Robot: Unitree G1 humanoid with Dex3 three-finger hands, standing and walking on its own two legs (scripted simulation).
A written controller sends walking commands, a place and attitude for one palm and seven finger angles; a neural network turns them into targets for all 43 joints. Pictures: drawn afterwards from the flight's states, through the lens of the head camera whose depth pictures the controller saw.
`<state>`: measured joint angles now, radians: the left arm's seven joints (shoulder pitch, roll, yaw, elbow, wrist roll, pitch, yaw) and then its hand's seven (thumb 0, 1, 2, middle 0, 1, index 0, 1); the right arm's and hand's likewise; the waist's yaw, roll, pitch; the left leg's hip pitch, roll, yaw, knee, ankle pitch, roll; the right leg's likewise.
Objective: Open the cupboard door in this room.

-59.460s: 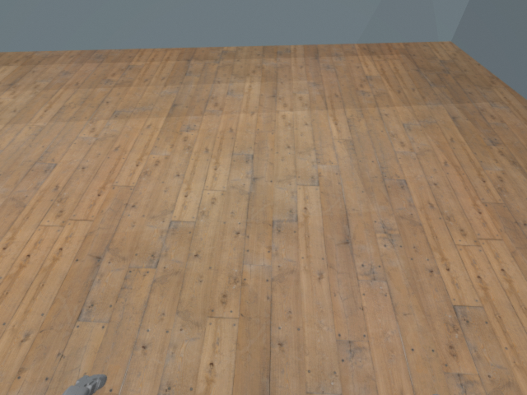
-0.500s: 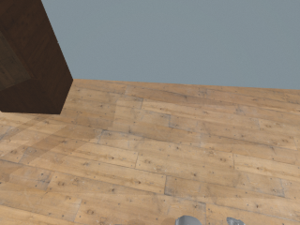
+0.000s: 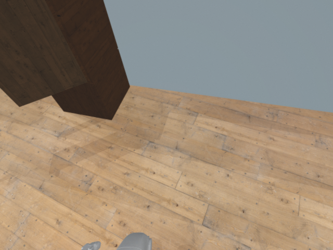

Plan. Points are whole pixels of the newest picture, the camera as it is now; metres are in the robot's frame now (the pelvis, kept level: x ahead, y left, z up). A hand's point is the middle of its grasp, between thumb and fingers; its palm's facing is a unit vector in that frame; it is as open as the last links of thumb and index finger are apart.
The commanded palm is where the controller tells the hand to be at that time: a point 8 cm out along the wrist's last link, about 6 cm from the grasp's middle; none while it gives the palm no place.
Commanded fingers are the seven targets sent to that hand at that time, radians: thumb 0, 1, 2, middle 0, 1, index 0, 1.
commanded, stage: turn to face it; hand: left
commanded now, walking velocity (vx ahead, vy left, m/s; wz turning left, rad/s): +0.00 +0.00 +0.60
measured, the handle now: out of the picture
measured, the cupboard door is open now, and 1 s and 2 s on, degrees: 42 42 42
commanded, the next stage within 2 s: take the last steps up to it in 0.76 s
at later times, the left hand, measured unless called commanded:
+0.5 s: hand out of the picture +0.00 +0.26 -0.18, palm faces +0.33 -0.91 -0.25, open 7.3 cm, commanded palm none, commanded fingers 0.00 0.90 0.90 -0.20 -0.30 -0.20 -0.30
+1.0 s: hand out of the picture +0.02 +0.18 -0.16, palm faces +0.46 -0.85 -0.26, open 7.2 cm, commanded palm none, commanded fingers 0.00 0.90 0.90 -0.20 -0.30 -0.20 -0.30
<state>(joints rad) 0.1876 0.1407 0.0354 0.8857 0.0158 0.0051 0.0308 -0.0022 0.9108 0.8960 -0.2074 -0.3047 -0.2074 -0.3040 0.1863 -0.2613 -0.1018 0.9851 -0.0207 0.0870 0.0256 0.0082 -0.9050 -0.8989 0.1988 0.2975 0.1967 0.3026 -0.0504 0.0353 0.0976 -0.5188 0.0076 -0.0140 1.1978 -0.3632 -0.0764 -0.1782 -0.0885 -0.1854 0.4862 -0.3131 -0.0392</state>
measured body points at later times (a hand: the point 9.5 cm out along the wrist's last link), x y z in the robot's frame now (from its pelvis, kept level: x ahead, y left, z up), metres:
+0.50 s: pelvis +0.01 +0.04 -0.01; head +0.05 +0.06 +0.44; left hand -0.01 +0.30 -0.16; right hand +0.19 -0.17 -0.14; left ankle -0.02 +0.13 -0.74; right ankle +0.02 -0.12 -0.67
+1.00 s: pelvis +0.05 -0.01 +0.00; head +0.10 -0.02 +0.45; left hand -0.01 +0.22 -0.14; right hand +0.19 -0.22 -0.17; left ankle -0.04 +0.11 -0.66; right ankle +0.05 -0.10 -0.74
